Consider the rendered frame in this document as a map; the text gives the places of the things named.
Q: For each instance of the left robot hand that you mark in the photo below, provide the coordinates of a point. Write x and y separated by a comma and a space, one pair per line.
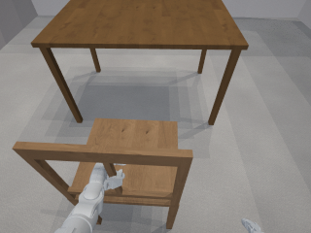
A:
99, 175

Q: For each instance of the left robot forearm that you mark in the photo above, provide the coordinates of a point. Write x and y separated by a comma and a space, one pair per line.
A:
84, 216

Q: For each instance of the table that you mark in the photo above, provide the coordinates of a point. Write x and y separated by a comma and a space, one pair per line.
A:
142, 25

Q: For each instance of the chair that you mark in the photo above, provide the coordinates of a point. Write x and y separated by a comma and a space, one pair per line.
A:
156, 170

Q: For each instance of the right robot hand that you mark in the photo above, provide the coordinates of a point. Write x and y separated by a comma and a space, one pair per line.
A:
251, 227

